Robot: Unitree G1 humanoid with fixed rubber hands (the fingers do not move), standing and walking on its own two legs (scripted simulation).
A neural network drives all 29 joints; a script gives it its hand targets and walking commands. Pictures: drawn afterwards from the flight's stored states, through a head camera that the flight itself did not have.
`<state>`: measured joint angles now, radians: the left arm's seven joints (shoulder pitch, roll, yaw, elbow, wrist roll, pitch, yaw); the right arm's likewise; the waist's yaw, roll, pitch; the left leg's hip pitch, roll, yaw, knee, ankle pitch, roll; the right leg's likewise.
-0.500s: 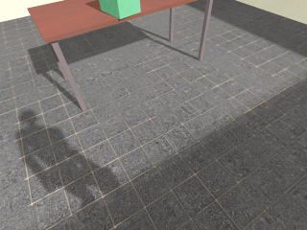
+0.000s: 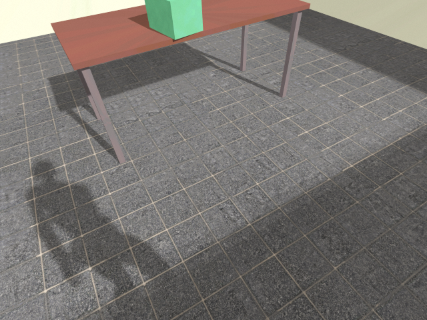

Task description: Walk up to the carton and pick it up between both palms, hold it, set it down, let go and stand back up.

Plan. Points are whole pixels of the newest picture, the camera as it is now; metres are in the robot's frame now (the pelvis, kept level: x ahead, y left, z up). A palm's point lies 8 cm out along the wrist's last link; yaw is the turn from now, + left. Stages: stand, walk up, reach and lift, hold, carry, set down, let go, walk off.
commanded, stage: walk up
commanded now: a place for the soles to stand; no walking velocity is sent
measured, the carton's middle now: (173, 11) +1.61 +0.24 +0.03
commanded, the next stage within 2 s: none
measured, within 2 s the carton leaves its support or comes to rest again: neither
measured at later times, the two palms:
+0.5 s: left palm (76, 319) +0.19 +0.33 -0.15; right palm out of the picture +0.15 -0.17 -0.15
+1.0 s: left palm (113, 239) +0.38 +0.30 -0.16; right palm (285, 177) +0.54 -0.18 -0.12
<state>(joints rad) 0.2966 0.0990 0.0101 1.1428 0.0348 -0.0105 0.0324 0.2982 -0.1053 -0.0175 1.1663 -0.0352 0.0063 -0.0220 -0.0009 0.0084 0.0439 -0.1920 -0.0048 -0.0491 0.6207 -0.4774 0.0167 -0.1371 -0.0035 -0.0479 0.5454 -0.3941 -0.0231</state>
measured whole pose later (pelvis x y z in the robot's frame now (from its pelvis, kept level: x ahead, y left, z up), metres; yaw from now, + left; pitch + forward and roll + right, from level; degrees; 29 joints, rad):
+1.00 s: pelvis +0.41 +0.06 -0.02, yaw +11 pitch -3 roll -3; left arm 0.36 0.21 0.00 0.90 0.05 -0.05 0.00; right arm 0.29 -0.27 -0.05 0.78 -0.03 -0.04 0.06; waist 0.03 0.02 0.06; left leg -0.51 0.09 0.03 0.87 -0.36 0.00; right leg -0.26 -0.10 -0.20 0.70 -0.38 0.01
